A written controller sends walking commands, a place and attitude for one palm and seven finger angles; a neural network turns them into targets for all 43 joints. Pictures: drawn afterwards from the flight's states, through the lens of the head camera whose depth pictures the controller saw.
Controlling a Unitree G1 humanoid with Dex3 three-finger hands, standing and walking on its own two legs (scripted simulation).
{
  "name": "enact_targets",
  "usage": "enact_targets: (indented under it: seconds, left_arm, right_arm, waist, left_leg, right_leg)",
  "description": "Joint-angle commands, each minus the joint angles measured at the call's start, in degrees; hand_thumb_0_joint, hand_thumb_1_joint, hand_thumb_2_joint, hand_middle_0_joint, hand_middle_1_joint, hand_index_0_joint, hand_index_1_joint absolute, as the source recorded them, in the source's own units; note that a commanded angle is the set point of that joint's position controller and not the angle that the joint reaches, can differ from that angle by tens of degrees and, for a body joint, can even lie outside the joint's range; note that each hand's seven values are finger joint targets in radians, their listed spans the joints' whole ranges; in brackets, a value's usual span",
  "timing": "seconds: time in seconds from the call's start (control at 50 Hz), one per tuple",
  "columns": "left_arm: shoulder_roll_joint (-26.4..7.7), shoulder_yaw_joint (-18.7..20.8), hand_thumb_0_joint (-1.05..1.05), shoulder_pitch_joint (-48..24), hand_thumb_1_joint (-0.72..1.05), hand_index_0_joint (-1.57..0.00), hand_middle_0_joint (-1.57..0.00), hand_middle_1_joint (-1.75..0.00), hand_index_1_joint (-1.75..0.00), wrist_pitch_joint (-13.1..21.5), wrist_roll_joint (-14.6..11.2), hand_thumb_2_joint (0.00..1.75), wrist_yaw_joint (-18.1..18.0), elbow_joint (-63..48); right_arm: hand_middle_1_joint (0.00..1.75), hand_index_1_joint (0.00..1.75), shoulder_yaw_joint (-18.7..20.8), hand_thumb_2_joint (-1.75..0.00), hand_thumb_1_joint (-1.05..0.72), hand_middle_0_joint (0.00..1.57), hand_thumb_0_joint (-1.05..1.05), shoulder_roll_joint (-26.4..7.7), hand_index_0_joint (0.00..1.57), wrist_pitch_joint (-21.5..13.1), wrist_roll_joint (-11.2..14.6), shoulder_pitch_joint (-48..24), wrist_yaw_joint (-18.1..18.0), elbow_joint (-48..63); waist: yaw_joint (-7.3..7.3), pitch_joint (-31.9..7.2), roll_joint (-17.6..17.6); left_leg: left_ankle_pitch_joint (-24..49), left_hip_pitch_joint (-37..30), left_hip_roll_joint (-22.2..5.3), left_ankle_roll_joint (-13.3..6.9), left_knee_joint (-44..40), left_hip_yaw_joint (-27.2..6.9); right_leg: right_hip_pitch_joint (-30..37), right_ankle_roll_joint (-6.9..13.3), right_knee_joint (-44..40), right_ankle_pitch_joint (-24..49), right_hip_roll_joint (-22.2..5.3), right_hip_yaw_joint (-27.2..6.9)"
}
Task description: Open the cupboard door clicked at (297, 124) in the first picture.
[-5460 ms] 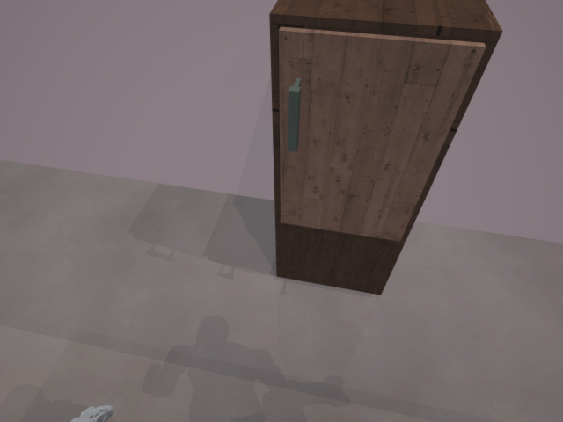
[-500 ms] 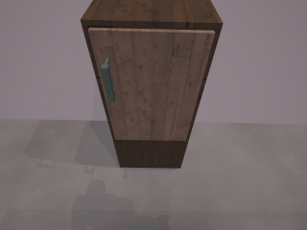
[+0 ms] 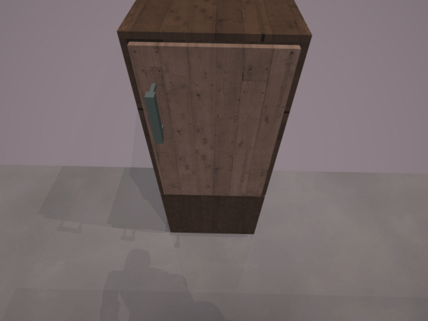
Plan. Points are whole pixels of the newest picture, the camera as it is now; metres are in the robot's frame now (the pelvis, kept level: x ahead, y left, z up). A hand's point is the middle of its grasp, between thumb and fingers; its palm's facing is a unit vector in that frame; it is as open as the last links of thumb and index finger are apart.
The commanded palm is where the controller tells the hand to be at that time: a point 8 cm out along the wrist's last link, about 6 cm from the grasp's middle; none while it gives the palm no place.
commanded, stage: look again from close up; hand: left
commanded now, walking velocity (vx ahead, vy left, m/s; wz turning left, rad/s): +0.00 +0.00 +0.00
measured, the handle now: (156, 114) +0.58 +0.19 +0.04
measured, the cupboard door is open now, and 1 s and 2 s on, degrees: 0 0 0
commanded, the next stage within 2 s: raise the hand with hooked fingers in 0.38 s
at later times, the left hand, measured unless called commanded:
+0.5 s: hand out of the picture +0.05 +0.17 -0.18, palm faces +0.01 -0.98 -0.21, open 7.4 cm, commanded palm +0.12 +0.22 -0.07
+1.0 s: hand (120, 297) +0.17 +0.19 -0.05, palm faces +0.13 -0.99 -0.04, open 9.2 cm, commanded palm +0.16 +0.24 -0.03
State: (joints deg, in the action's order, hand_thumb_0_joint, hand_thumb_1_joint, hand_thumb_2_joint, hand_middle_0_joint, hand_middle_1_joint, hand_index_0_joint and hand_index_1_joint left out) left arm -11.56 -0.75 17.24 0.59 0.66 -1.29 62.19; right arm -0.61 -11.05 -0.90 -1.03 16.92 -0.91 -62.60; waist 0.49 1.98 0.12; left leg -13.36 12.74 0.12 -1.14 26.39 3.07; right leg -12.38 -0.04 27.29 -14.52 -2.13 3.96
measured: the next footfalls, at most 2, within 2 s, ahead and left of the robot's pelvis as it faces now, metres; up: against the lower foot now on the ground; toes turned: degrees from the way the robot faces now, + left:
none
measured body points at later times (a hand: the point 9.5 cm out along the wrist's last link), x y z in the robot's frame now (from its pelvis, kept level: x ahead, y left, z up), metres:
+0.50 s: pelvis +0.02 -0.01 +0.00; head +0.04 -0.01 +0.45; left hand +0.05 +0.22 -0.16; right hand +0.05 -0.24 -0.16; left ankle +0.01 +0.11 -0.74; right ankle +0.00 -0.12 -0.74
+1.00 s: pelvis -0.02 -0.03 -0.09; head +0.04 -0.02 +0.36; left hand +0.16 +0.24 -0.04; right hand +0.23 -0.26 -0.13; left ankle +0.01 +0.11 -0.74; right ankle +0.00 -0.12 -0.74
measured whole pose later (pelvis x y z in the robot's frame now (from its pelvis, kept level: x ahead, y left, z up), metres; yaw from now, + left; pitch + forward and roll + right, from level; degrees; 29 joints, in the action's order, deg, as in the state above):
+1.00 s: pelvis -0.02 -0.03 -0.09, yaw +1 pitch +13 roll -1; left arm -11.9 13.3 24.1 26.5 -17.3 18.7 2.8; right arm 2.2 -14.0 -13.9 1.1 8.2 -3.8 -28.7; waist 3.3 -6.8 -0.2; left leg -29.9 50.1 -3.2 1.9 67.0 -2.0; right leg -47.3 3.4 65.6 -31.3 -0.7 7.9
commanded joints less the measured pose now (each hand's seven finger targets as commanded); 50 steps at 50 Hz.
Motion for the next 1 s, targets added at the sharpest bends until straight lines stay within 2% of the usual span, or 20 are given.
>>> enact_targets:
  seconds: [0.0, 0.44, 0.46, 0.48, 0.5, 0.52, 0.54, 0.56, 0.58, 0.6, 0.62, 0.66, 0.7, 0.72, 0.78, 0.82, 0.84, 0.88, 0.92, 0.98]
  left_arm:
    - [-6.4, 1.2, 0.00, 1.1, 0.90, -0.20, -0.20, -0.30, -0.30, 1.1, 0.0, 0.90, -0.4, -1.8]
    - [-6.0, 1.7, 0.00, 0.0, 0.90, -0.20, -0.20, -0.30, -0.30, 1.3, 0.2, 0.90, -0.5, -1.1]
    - [-5.0, 1.6, 0.00, 5.1, 0.90, -0.20, -0.20, -0.30, -0.30, 1.8, 0.5, 0.90, -3.1, 0.9]
    - [-19.2, 11.3, 0.00, -38.6, 0.88, -0.20, -0.20, -0.32, -0.32, 14.6, -11.0, 0.89, -2.7, -88.5]
    - [-15.2, 10.1, 0.00, -9.5, 0.85, -0.20, -0.20, -0.33, -0.33, 12.0, -6.1, 0.88, -4.9, -72.8]
    - [-0.8, 3.2, 0.00, 5.9, 0.83, -0.21, -0.21, -0.34, -0.34, 4.8, -9.0, 0.87, -6.0, -63.7]
    - [2.2, 3.6, 0.00, 3.7, 0.81, -0.21, -0.21, -0.36, -0.36, 4.9, -9.7, 0.86, -4.6, -61.3]
    - [-1.6, 6.9, 0.00, -0.9, 0.78, -0.21, -0.21, -0.37, -0.37, 8.0, -10.1, 0.85, -3.5, -63.6]
    - [-2.4, 10.3, 0.00, 5.0, 0.76, -0.21, -0.21, -0.39, -0.39, 11.3, -10.2, 0.84, -1.6, -59.1]
    - [1.2, 9.7, 0.00, 12.9, 0.74, -0.21, -0.21, -0.40, -0.40, 15.2, -11.4, 0.83, 1.3, -54.3]
    - [2.0, 10.3, 0.00, 18.3, 0.71, -0.21, -0.21, -0.42, -0.42, 19.3, -11.7, 0.82, 4.6, -51.0]
    - [3.3, 9.8, 0.00, 19.4, 0.67, -0.22, -0.22, -0.45, -0.45, 28.7, -13.8, 0.80, 11.8, -52.1]
    - [-1.5, 13.4, 0.00, 15.8, 0.62, -0.22, -0.22, -0.48, -0.48, 37.5, -15.2, 0.78, 19.2, -53.1]
    - [-4.8, 17.0, 0.00, 16.1, 0.60, -0.22, -0.22, -0.50, -0.50, 38.4, -16.1, 0.77, 22.0, -51.0]
    - [-7.3, 19.6, 0.00, 9.1, 0.53, -0.23, -0.23, -0.54, -0.54, 33.5, -20.7, 0.74, 25.1, -60.2]
    - [-9.1, 20.5, 0.00, 2.7, 0.48, -0.23, -0.23, -0.57, -0.57, 30.9, -21.8, 0.72, 23.8, -66.8]
    - [-9.4, 20.1, 0.00, -0.2, 0.46, -0.23, -0.23, -0.58, -0.58, 30.8, -21.5, 0.71, 22.7, -71.5]
    - [-9.5, 18.7, 0.00, -2.4, 0.41, -0.24, -0.24, -0.62, -0.62, 31.3, -20.0, 0.69, 20.6, -77.9]
    - [-9.8, 16.5, 0.00, -6.3, 0.36, -0.24, -0.24, -0.64, -0.64, 31.4, -18.7, 0.67, 20.0, -80.2]
    - [-10.1, 16.5, 0.00, -6.1, 0.29, -0.24, -0.24, -0.69, -0.69, 29.7, -18.4, 0.64, 21.1, -74.7]
  right_arm:
    - [0.30, 0.30, 0.9, -0.90, -0.90, 0.20, 0.00, -6.1, 0.20, -1.3, 0.4, 0.5, -0.4, 1.5]
    - [0.30, 0.30, 1.0, -0.90, -0.90, 0.20, 0.00, -5.1, 0.20, -1.3, 0.3, -1.2, -0.9, -0.3]
    - [0.30, 0.30, 1.4, -0.90, -0.90, 0.20, 0.00, -5.3, 0.20, -1.2, 0.9, -5.4, -0.5, 3.7]
    - [0.30, 0.30, 3.1, -0.90, -0.90, 0.20, 0.00, -14.2, 0.20, -10.0, 3.7, -3.7, -2.5, 23.1]
    - [0.30, 0.30, 1.8, -0.90, -0.90, 0.20, 0.00, -9.3, 0.20, -14.8, 2.6, -6.7, -4.6, 20.7]
    - [0.30, 0.30, 2.7, -0.90, -0.90, 0.20, 0.00, -6.7, 0.20, -16.2, 3.7, -7.8, -4.5, 20.5]
    - [0.30, 0.30, 3.2, -0.90, -0.90, 0.20, 0.00, -7.8, 0.20, -16.1, 3.6, -5.4, -4.1, 19.9]
    - [0.30, 0.30, 4.5, -0.90, -0.90, 0.20, 0.00, -9.5, 0.20, -16.7, 2.8, -7.0, -3.8, 23.4]
    - [0.30, 0.30, 5.5, -0.90, -0.90, 0.20, 0.00, -10.0, 0.20, -16.8, 1.6, -6.5, -3.5, 24.2]
    - [0.30, 0.30, 5.9, -0.90, -0.90, 0.20, 0.00, -9.4, 0.20, -16.9, 1.1, -7.4, -3.0, 26.2]
    - [0.30, 0.30, 6.3, -0.90, -0.90, 0.20, 0.00, -9.1, 0.20, -17.3, 1.3, -8.4, -2.0, 28.2]
    - [0.30, 0.30, 6.6, -0.90, -0.90, 0.20, 0.00, -8.8, 0.20, -17.5, 0.9, -10.3, -0.4, 31.4]
    - [0.30, 0.30, 7.1, -0.90, -0.90, 0.20, 0.00, -9.3, 0.20, -18.0, 1.1, -11.2, 0.5, 34.1]
    - [0.30, 0.30, 7.4, -0.90, -0.90, 0.20, 0.00, -9.6, 0.20, -17.7, 1.6, -10.6, 0.8, 35.3]
    - [0.30, 0.30, 6.8, -0.90, -0.90, 0.20, 0.00, -9.9, 0.20, -16.2, 2.9, -12.1, -0.6, 41.9]
    - [0.30, 0.30, 6.2, -0.90, -0.90, 0.20, 0.00, -9.4, 0.20, -15.5, 3.2, -10.5, -1.6, 42.9]
    - [0.30, 0.30, 6.1, -0.90, -0.90, 0.20, 0.00, -9.3, 0.20, -15.3, 3.2, -9.8, -2.1, 43.4]
    - [0.30, 0.30, 5.6, -0.90, -0.90, 0.20, 0.00, -8.8, 0.20, -15.2, 2.8, -6.9, -2.8, 42.0]
    - [0.30, 0.30, 4.8, -0.90, -0.90, 0.20, 0.00, -9.2, 0.20, -15.1, 2.4, -5.8, -3.4, 40.5]
    - [0.30, 0.30, 4.3, -0.90, -0.90, 0.20, 0.00, -9.5, 0.20, -15.5, 2.7, -5.7, -4.1, 38.1]
  waist:
    - [-0.17, 0.0, 0.1]
    - [0.02, -0.3, 0.0]
    - [1.46, 2.4, -0.9]
    - [-4.82, -26.3, 12.0]
    - [0.90, -26.4, 17.6]
    - [-1.09, -15.4, 11.9]
    - [-2.77, -8.1, 4.4]
    - [-3.64, -2.7, 0.1]
    - [-2.44, -4.5, -6.8]
    - [-0.71, -4.3, -11.8]
    - [1.70, -5.8, -8.7]
    - [2.93, -8.5, -10.4]
    - [2.79, -12.4, -7.7]
    - [3.58, -13.4, -5.9]
    - [3.40, -20.3, -3.4]
    - [1.82, -20.8, -3.1]
    - [1.05, -20.8, 0.2]
    - [-0.62, -22.1, 4.1]
    - [-2.98, -22.1, 2.9]
    - [-3.42, -20.3, 3.5]
  left_leg:
    - [3.8, 1.0, -5.7, -1.3, -5.5, -5.8]
    - [9.9, -1.5, -6.0, -0.5, -4.1, -4.6]
    - [11.5, 2.4, -6.1, 1.4, 7.6, -2.0]
    - [19.0, -13.3, -0.1, -0.4, -0.8, -2.2]
    - [27.8, -17.8, -2.3, -0.8, -1.5, -2.4]
    - [25.1, -9.6, -2.3, 1.0, -1.5, -3.4]
    - [21.2, -4.3, -2.0, 0.7, 0.8, -3.7]
    - [14.7, 1.2, -0.9, 0.5, 3.8, -4.5]
    - [11.1, 5.2, -0.6, 0.4, 6.1, -3.9]
    - [8.5, 9.6, -0.2, 0.5, 9.2, -3.6]
    - [8.2, 13.0, 0.6, 1.0, 12.1, -2.9]
    - [5.1, 20.8, 0.9, 1.6, 18.9, -2.0]
    - [1.0, 28.1, 1.6, 1.8, 25.6, -1.6]
    - [0.5, 30.5, 1.8, 1.8, 28.0, -1.5]
    - [-4.8, 34.0, 2.6, 0.7, 30.8, -0.1]
    - [-7.5, 34.5, 1.8, 0.4, 32.2, -1.2]
    - [-7.6, 33.7, 1.1, 0.0, 33.0, -1.3]
    - [-3.7, 30.5, 0.1, -0.6, 33.5, -2.2]
    - [-1.6, 29.8, -0.6, -0.9, 34.4, -3.3]
    - [-2.4, 30.1, -0.9, -0.8, 33.4, -4.1]
  right_leg:
    - [1.0, 2.2, -5.3, 2.3, -4.9, -5.7]
    - [2.7, 2.3, -4.7, 12.0, -5.2, -5.5]
    - [1.3, 0.7, -5.1, 34.7, -8.5, -9.7]
    - [6.7, 2.5, 0.0, 29.3, -2.7, -4.3]
    - [4.4, 3.2, 3.5, 16.5, 0.6, -2.6]
    - [-2.3, 2.2, 3.6, 6.4, 1.5, 1.5]
    - [-5.8, 1.6, 2.6, 7.6, 1.5, 2.4]
    - [-9.9, 1.2, 2.5, 7.8, 1.6, 2.7]
    - [-12.1, 0.9, 4.0, 6.0, 1.9, 3.3]
    - [-14.8, 0.7, 7.0, 5.0, 2.2, 3.6]
    - [-15.5, 1.2, 10.7, 5.7, 2.1, 3.0]
    - [-20.2, 1.5, 18.3, 5.5, 2.2, 1.9]
    - [-23.2, 1.7, 23.6, 3.5, 1.5, -1.3]
    - [-22.8, 1.9, 25.0, 3.6, 0.8, -4.1]
    - [-20.7, 0.6, 22.6, -6.1, -0.2, -9.4]
    - [-22.9, 0.1, 21.1, -12.8, 0.1, -11.0]
    - [-24.0, 0.2, 20.7, -14.5, 0.3, -11.5]
    - [-24.5, 0.6, 22.0, -7.4, 1.0, -9.8]
    - [-26.1, 0.6, 24.0, -2.6, 1.9, -8.0]
    - [-27.1, 0.6, 23.2, -3.9, 2.2, -6.5]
